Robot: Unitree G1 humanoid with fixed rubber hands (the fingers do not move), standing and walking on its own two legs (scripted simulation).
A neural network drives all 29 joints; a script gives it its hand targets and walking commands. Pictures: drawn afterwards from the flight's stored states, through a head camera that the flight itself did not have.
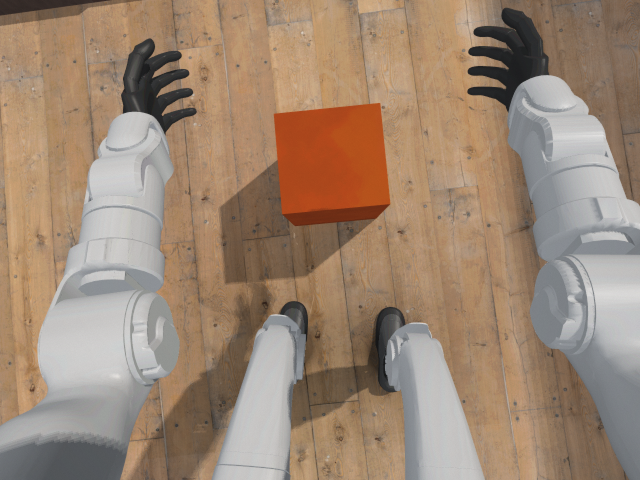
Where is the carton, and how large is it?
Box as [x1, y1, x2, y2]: [274, 103, 389, 225]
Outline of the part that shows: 379,103 274,114 282,214 294,225 375,218 389,204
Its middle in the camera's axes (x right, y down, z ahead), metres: +0.03 -0.15 +0.87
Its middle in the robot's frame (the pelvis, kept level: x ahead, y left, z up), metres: +0.54 +0.05 -0.53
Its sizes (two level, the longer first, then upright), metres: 0.210 0.200 0.250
